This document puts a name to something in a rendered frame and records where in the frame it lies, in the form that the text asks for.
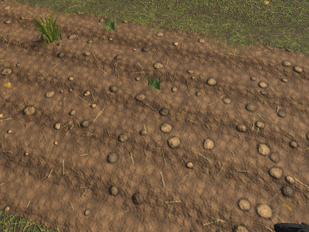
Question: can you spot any right robot hand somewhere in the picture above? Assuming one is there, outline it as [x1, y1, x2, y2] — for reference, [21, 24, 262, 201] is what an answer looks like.
[273, 222, 309, 232]

